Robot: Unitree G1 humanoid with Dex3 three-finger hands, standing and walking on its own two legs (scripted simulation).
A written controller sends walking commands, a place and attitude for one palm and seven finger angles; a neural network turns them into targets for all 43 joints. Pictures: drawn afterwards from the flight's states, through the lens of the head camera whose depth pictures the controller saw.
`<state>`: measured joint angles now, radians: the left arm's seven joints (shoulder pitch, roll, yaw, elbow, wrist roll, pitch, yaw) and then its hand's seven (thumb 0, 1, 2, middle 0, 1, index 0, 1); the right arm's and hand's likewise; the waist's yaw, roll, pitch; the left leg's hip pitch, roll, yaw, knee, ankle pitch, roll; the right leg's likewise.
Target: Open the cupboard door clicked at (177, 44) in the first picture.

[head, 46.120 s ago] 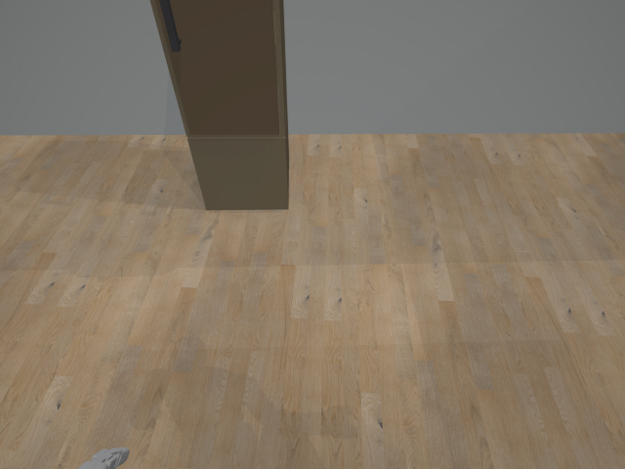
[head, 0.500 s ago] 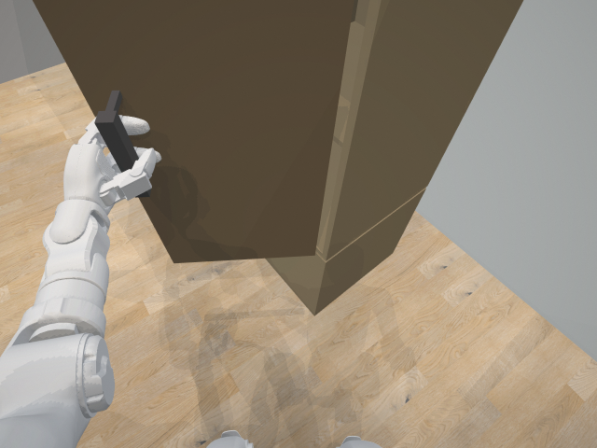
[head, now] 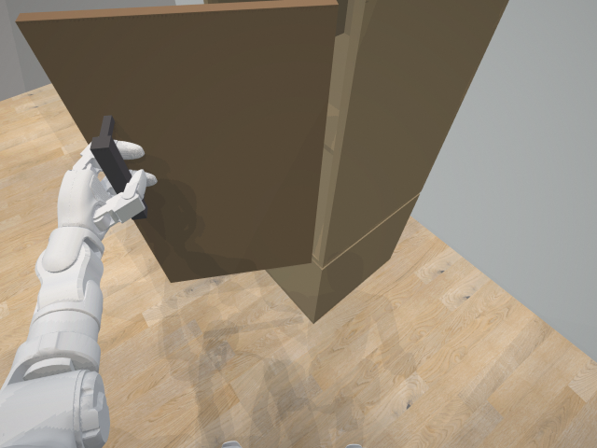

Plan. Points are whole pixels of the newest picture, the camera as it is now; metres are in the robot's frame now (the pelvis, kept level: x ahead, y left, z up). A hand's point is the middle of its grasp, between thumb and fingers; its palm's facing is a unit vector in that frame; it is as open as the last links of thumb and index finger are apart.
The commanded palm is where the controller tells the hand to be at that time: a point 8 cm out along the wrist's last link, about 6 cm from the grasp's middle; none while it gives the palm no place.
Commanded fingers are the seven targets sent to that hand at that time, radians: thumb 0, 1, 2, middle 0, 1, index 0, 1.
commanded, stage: pull the door open along its arc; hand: left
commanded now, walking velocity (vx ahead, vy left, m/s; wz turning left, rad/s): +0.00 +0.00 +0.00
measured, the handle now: (124, 170) +0.48 +0.23 +0.09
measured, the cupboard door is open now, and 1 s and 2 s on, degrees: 59 100 100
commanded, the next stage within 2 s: open thumb and fingers to let go in 0.82 s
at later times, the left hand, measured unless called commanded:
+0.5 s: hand (187, 276) +0.31 +0.12 +0.10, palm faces +0.40 -0.91 +0.06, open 6.1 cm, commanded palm +0.25 +0.18 +0.09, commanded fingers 0.00 0.90 0.90 -0.40 -1.35 -0.40 -1.35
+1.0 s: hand (235, 305) +0.27 +0.07 +0.10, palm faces +0.43 -0.90 +0.00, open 6.1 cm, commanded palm +0.22 +0.11 +0.09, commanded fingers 0.00 0.55 0.75 -0.38 -1.31 -0.38 -1.31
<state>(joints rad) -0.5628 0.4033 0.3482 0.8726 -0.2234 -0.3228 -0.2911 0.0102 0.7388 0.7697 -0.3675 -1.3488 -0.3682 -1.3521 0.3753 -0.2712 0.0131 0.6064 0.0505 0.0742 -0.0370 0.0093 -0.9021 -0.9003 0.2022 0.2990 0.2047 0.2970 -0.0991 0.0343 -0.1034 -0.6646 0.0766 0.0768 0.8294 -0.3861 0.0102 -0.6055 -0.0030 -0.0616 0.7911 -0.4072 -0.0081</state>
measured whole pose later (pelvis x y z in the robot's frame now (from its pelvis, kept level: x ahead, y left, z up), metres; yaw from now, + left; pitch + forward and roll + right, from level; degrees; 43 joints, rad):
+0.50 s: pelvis +0.01 -0.02 +0.01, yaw +2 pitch +6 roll +0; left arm 0.08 -0.03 -0.02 0.01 -0.06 -0.09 0.37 0.02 0.68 0.75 -0.34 -1.31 -0.36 -1.31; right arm 0.17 -0.19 0.03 0.51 -0.01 0.04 0.02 0.01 -0.90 -0.90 0.20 0.30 0.20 0.30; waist 0.00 0.03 -0.09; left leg -0.47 0.05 0.06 0.74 -0.37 -0.01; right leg -0.42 -0.02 -0.08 0.75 -0.43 -0.02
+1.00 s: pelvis +0.02 -0.04 +0.01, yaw +4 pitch +3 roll +1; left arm 0.28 -0.08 -0.22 -0.15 0.05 -0.08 0.50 0.01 0.69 0.78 -0.31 -1.32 -0.33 -1.33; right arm 0.22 -0.22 0.00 0.54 -0.04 0.06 0.00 0.01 -0.90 -0.90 0.20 0.30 0.20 0.30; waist -0.01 0.05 -0.07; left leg -0.43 0.05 0.01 0.75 -0.38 -0.04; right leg -0.37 -0.01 -0.13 0.77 -0.47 -0.05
